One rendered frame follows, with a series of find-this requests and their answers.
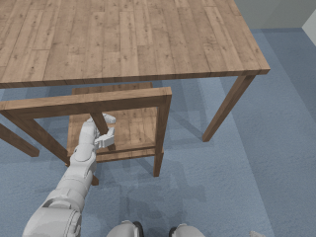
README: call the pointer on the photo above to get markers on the robot shin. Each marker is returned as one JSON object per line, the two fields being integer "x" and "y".
{"x": 181, "y": 225}
{"x": 127, "y": 222}

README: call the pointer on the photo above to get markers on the chair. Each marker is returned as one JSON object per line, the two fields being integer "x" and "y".
{"x": 141, "y": 113}

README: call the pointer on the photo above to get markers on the robot left upper arm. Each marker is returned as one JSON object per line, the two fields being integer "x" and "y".
{"x": 55, "y": 222}

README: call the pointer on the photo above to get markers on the table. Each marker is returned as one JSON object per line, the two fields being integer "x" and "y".
{"x": 77, "y": 42}

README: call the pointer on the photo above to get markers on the left robot shin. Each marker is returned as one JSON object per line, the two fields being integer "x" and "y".
{"x": 127, "y": 222}

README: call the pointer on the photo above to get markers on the left robot hand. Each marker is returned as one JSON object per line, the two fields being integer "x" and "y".
{"x": 90, "y": 134}

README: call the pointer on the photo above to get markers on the right robot shin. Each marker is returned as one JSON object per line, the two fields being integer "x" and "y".
{"x": 181, "y": 225}

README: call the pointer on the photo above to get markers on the robot left forearm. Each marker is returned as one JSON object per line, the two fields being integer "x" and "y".
{"x": 74, "y": 185}

